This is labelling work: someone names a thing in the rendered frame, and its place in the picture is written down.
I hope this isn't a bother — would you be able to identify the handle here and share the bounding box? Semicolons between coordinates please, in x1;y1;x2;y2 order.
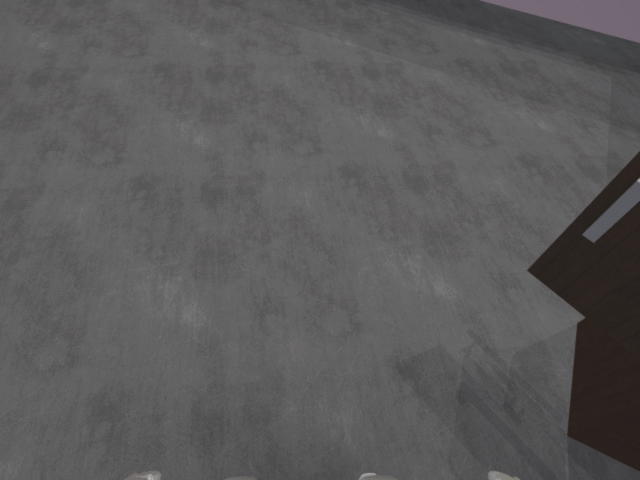
582;178;640;243

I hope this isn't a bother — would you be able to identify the cupboard door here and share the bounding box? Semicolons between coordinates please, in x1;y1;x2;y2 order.
527;152;640;361

